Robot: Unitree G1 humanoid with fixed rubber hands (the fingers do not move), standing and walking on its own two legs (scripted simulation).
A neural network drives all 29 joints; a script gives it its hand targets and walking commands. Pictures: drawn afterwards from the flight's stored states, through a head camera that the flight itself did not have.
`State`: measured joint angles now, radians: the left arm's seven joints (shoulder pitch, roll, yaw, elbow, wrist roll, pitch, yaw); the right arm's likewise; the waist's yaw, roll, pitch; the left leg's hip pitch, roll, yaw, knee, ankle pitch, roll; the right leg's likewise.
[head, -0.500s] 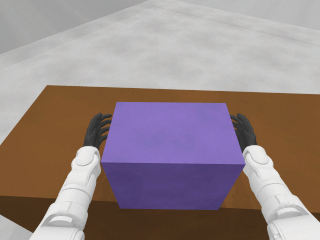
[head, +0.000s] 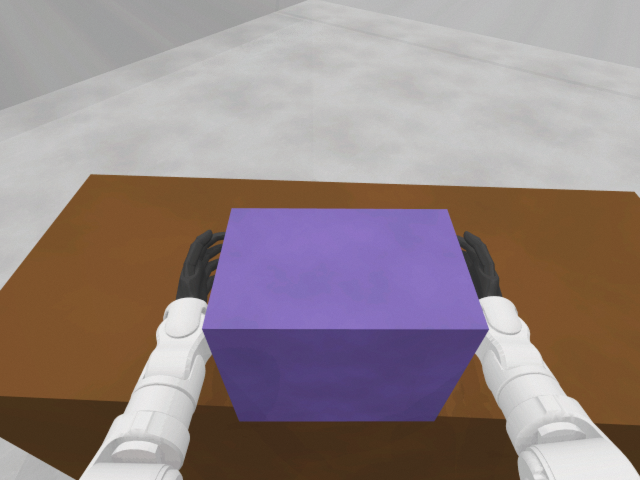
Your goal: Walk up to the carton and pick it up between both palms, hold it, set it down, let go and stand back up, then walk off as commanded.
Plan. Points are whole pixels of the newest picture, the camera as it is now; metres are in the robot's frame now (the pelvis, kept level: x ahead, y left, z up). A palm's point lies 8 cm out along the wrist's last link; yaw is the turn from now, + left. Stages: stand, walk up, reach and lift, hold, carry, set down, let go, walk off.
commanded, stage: reach and lift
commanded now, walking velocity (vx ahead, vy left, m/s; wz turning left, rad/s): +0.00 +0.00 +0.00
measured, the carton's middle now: (338, 320) +0.35 -0.01 +0.02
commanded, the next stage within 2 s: none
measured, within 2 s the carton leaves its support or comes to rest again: leaves its support in 0.92 s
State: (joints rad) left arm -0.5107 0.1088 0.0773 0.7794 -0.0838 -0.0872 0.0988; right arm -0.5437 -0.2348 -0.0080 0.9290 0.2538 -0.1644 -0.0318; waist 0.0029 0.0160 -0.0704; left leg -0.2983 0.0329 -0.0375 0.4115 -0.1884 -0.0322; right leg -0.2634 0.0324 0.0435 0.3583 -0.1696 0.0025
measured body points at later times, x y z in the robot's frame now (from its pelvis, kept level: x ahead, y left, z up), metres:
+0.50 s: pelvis +0.01 +0.00 +0.00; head +0.01 +0.00 +0.45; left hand +0.38 +0.18 +0.07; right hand +0.38 -0.20 +0.06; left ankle +0.01 +0.13 -0.74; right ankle +0.01 -0.12 -0.74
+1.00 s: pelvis +0.01 +0.00 +0.01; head +0.01 +0.00 +0.46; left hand +0.37 +0.17 +0.09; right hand +0.37 -0.20 +0.08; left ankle +0.01 +0.13 -0.74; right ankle +0.01 -0.12 -0.74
